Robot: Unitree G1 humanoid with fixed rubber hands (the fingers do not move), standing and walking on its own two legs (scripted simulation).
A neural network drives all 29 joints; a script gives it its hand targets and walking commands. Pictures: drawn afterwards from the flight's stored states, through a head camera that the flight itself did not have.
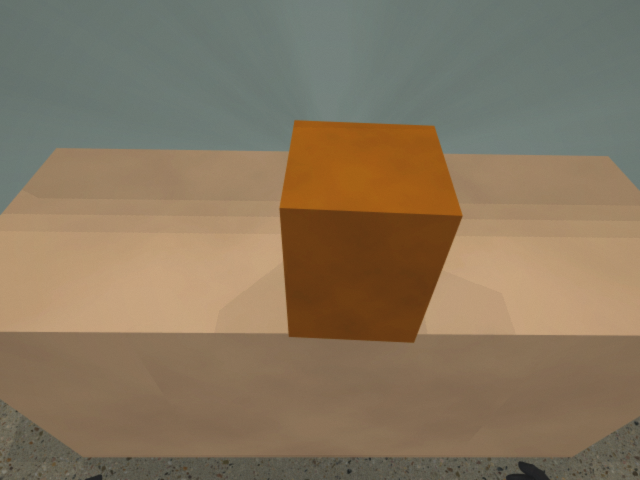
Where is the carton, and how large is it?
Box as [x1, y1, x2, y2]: [279, 120, 462, 342]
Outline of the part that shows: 295,120 279,208 289,336 413,342 462,215 434,126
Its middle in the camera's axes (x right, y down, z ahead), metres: +0.06 -0.01 +0.59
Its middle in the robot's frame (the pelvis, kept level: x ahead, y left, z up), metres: +0.47 -0.06 +0.06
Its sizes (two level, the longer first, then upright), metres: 0.200 0.191 0.273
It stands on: a pedestal, 0.68 m high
